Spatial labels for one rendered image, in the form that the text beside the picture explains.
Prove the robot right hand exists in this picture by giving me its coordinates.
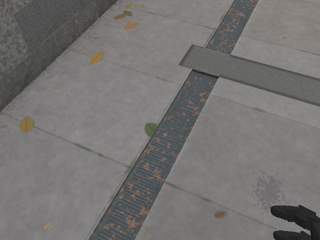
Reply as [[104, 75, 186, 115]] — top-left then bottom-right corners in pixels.
[[270, 205, 320, 240]]

